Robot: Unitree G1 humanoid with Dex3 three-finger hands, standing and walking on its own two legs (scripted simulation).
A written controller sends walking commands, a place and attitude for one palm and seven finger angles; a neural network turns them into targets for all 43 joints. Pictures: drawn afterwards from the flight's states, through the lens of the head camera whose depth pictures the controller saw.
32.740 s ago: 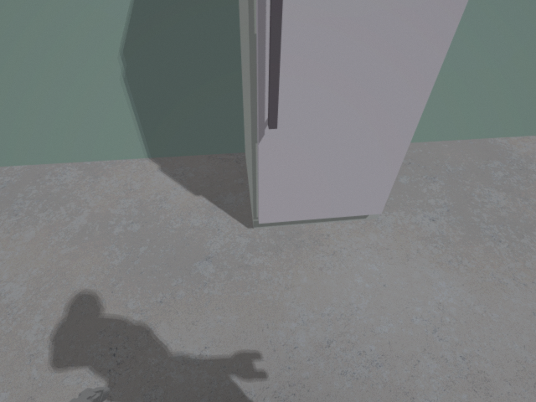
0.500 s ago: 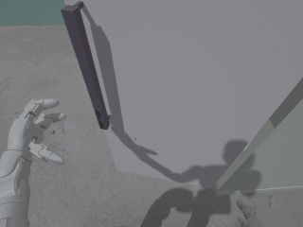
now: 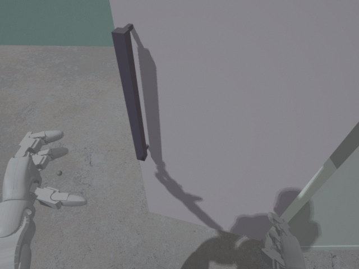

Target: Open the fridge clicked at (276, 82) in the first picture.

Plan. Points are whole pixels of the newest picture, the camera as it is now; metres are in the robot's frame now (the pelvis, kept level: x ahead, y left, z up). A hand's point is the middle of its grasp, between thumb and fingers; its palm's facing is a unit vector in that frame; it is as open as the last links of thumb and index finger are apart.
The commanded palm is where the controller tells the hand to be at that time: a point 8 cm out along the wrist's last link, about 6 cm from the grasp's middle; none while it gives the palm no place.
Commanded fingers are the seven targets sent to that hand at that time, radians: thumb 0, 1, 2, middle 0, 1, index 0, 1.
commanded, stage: draw the hand back to the body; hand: left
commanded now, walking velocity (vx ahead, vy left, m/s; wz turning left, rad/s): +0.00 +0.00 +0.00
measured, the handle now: (137, 105) +0.50 +0.18 +0.09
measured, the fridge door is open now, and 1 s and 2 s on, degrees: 75 75 75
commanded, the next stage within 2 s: step back with the hand held close in 0.96 s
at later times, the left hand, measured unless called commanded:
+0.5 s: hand (56, 167) +0.23 +0.25 +0.16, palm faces +0.46 -0.82 -0.35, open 9.6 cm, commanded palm +0.18 +0.29 +0.18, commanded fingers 0.00 0.79 0.85 -0.20 -0.36 -0.20 -0.36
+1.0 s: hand (60, 169) +0.23 +0.24 +0.17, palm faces +0.47 -0.80 -0.37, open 7.5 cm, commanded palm +0.18 +0.28 +0.18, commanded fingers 0.00 0.90 0.90 -0.20 -0.30 -0.20 -0.30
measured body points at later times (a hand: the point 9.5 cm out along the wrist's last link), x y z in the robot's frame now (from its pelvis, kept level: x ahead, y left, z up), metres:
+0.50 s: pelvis +0.03 -0.01 +0.02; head +0.00 -0.03 +0.46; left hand +0.20 +0.29 +0.18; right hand +0.21 -0.24 -0.07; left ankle +0.05 +0.11 -0.73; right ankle +0.01 -0.12 -0.73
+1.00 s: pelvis +0.03 -0.03 +0.02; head +0.01 -0.05 +0.46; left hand +0.20 +0.28 +0.19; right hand +0.22 -0.25 -0.07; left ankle +0.05 +0.11 -0.73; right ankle +0.01 -0.12 -0.73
